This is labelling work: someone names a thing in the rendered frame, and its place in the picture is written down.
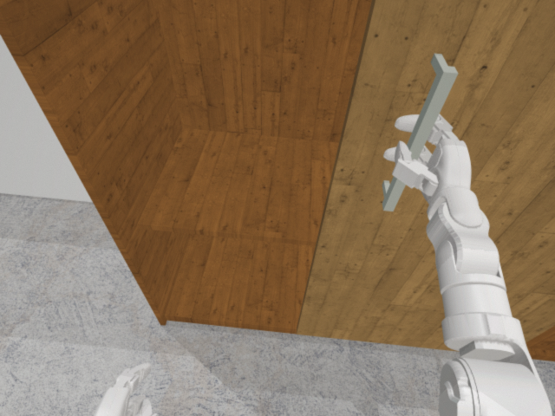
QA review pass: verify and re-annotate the handle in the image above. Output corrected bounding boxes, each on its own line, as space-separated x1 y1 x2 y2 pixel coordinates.
382 54 458 211

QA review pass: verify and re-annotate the robot right forearm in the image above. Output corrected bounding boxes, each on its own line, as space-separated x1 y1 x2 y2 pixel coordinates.
426 187 552 416

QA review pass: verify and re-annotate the right robot upper arm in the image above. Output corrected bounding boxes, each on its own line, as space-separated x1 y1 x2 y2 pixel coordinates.
439 357 550 416

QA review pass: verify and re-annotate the robot left hand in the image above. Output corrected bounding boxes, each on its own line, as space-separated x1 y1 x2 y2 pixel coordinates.
94 362 157 416

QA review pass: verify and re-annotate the wardrobe door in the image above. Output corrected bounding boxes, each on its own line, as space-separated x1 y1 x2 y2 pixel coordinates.
526 326 555 351
297 0 555 352

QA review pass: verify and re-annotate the robot right hand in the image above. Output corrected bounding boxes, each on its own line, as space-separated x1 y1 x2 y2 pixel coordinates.
383 114 471 204

